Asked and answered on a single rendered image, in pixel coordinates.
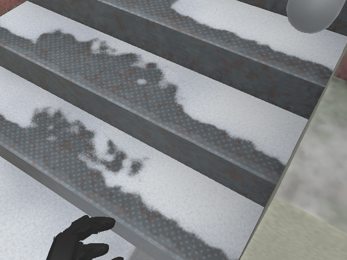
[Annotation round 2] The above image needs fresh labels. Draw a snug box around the robot left hand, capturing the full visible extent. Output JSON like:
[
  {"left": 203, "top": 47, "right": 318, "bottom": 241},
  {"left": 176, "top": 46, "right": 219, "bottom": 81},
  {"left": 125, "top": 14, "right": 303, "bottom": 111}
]
[{"left": 46, "top": 215, "right": 124, "bottom": 260}]

